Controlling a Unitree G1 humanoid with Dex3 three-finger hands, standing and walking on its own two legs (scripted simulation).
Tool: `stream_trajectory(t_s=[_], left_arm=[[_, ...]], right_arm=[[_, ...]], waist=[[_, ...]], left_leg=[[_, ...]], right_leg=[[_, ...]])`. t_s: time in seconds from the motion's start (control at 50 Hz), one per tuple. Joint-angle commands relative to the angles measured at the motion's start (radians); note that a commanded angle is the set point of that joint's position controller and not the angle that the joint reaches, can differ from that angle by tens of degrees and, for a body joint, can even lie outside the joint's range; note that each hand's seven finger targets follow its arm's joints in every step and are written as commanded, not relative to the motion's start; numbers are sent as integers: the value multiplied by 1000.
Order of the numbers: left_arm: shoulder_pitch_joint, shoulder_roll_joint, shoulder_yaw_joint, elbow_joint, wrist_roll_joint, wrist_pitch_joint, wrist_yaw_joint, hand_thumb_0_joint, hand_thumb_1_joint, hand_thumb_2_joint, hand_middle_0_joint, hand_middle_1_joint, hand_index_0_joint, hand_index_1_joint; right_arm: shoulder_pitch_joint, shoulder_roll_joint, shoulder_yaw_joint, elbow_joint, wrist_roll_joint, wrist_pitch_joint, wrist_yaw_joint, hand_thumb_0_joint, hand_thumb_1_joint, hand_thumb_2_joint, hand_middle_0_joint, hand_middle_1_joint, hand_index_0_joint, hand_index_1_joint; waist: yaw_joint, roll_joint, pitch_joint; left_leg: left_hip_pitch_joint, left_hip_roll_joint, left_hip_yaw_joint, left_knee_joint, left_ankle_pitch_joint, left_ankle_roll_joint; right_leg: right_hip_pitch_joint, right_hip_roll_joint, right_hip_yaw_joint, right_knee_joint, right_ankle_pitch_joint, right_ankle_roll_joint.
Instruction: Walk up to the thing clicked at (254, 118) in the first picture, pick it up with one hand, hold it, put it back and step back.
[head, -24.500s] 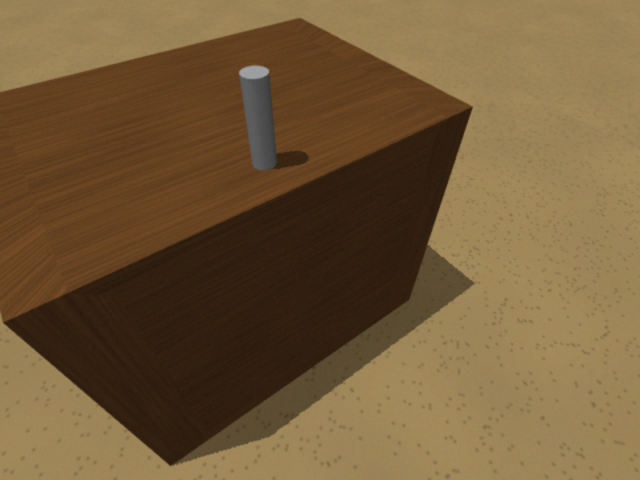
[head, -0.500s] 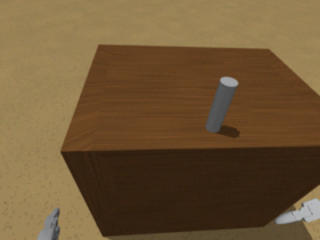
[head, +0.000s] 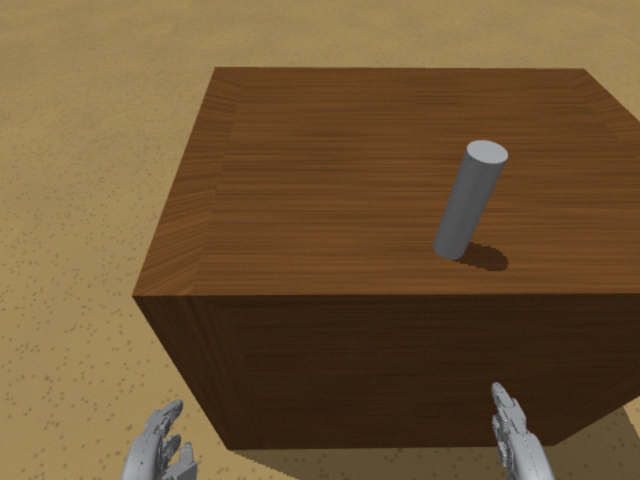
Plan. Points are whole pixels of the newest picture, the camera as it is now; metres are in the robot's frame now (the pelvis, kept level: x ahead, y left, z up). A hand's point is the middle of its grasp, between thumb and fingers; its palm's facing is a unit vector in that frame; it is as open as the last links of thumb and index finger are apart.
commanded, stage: home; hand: right
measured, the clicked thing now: (465, 205) +0.45 -0.19 +0.11
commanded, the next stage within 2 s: none
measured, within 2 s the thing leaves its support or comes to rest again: neither
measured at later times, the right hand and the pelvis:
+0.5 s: hand (453, 440) +0.21 -0.17 -0.10, palm faces +0.09 +0.97 -0.23, open 17.4 cm; pelvis +0.02 +0.00 +0.00, yaw +2 degrees
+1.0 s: hand out of the picture +0.06 -0.27 -0.14, palm faces -0.08 +0.91 -0.40, open 17.4 cm; pelvis -0.01 -0.01 +0.00, yaw +2 degrees
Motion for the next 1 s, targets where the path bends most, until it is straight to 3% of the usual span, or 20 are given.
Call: stream_trajectory(t_s=[0.0,0.02,0.06,0.1,0.18,0.2,0.26,0.46,0.48,0.52,0.56,0.6,0.64,0.7,0.8,0.84,0.92,0.98], left_arm=[[-38,149,20,-83,21,-30,6,0,897,902,-201,-301,-200,-301],[-42,142,17,-89,21,-32,3,0,897,903,-201,-303,-201,-302],[-37,147,23,-85,23,-25,1,0,897,902,-201,-302,-200,-302],[-34,154,22,-86,21,-16,2,0,897,902,-201,-302,-200,-302],[-32,153,23,-92,21,-5,3,0,897,902,-201,-302,-200,-302],[-25,156,24,-93,21,1,0,0,897,902,-201,-302,-200,-302],[-30,150,25,-105,16,11,-3,0,897,902,-201,-302,-200,-302],[-25,160,32,-107,6,56,-11,0,897,902,-201,-301,-200,-302],[28,331,77,-15,63,69,-26,0,897,902,-201,-300,-200,-300],[51,325,72,8,56,77,-36,0,897,901,-201,-298,-200,-299],[33,316,58,33,42,85,-43,0,897,901,-201,-299,-200,-299],[-4,319,47,70,37,89,-50,0,897,901,-201,-298,-200,-299],[-12,327,39,113,39,96,-53,0,897,901,-201,-298,-200,-299],[-46,349,32,161,41,101,-60,0,897,901,-201,-298,-200,-299],[-62,381,19,243,39,101,-62,0,897,901,-201,-298,-200,-299],[-62,389,12,273,35,104,-63,0,897,901,-201,-298,-200,-298],[-55,408,8,318,33,107,-65,0,897,901,-200,-298,-200,-298],[-39,427,9,344,37,111,-66,0,897,901,-200,-298,-200,-298]], right_arm=[[-93,-132,-96,-23,-7,-58,-43,0,535,-61,53,54,53,54],[-159,-103,-62,-19,-4,-57,-41,0,533,-61,53,54,53,54],[-220,-102,-66,12,-8,-51,-55,0,545,-54,52,52,52,52],[-241,-105,-61,56,-7,-44,-60,0,524,-66,54,56,54,56],[-268,-96,-51,66,-2,-25,-72,0,534,-61,53,54,53,54],[-229,-92,-53,90,-1,-18,-76,0,541,-57,52,53,52,53],[-209,-58,-17,121,1,-4,-77,0,526,-66,54,56,54,56],[-242,-88,-45,108,6,21,-84,0,574,-38,49,47,49,47],[-154,-356,-78,281,-62,64,-47,0,570,-40,50,48,50,48],[-140,-326,-71,306,-45,95,-24,0,548,-54,52,53,52,53],[-162,-304,-46,348,-29,99,-11,0,571,-41,50,49,50,49],[-199,-306,-25,400,-26,105,-3,0,554,-51,52,52,52,52],[-248,-312,-14,439,-28,120,2,0,543,-57,53,53,53,53],[-243,-346,-6,508,-25,134,8,0,555,-50,52,51,52,51],[-258,-380,5,593,-22,148,13,0,558,-49,52,51,51,51],[-255,-396,9,626,-20,153,14,0,570,-42,50,49,50,49],[-261,-415,13,661,-21,160,15,0,566,-44,51,50,51,50],[-252,-419,11,680,-21,169,19,0,561,-47,51,50,51,50]], waist=[[-10,-27,-92],[2,-18,-103],[3,-68,-155],[2,-46,-155],[-9,-34,-200],[-19,-33,-216],[-15,19,-159],[-17,18,-147],[10,-23,-180],[5,-33,-268],[4,16,-250],[9,29,-194],[21,-2,-109],[9,-2,-66],[1,-8,-82],[1,9,-47],[4,24,-33],[5,-7,27]], left_leg=[[1,-28,27,-75,42,16],[-4,-33,32,-64,50,16],[-4,-32,26,-43,97,21],[-12,-36,29,-34,103,21],[19,-38,30,-26,152,20],[38,-39,32,-21,177,21],[25,-44,35,-34,157,16],[27,-43,28,-36,164,15],[45,75,-77,36,394,38],[80,81,-71,73,511,57],[76,78,-70,47,510,47],[39,78,-78,12,446,46],[12,76,-89,-30,288,48],[-4,69,-97,-78,186,40],[29,71,-103,-105,151,41],[10,74,-114,-140,79,40],[-2,80,-128,-176,0,45],[-32,64,-132,-188,-145,44]], right_leg=[[2,39,-66,-52,22,-32],[-3,33,-62,-50,24,-32],[20,32,-63,-33,64,-25],[15,26,-58,-28,73,-25],[24,22,-58,-19,126,-27],[30,21,-59,-17,156,-24],[-2,20,-61,-24,133,-29],[5,19,-73,-31,140,-30],[20,-76,19,39,323,-48],[93,-88,20,71,455,-56],[80,-84,18,70,405,-53],[80,-85,18,52,325,-51],[36,-82,20,-8,194,-50],[35,-80,31,-56,101,-54],[69,-90,44,-103,96,-55],[58,-88,48,-127,22,-54],[63,-86,50,-146,-25,-54],[-12,-87,72,-197,-207,-55]])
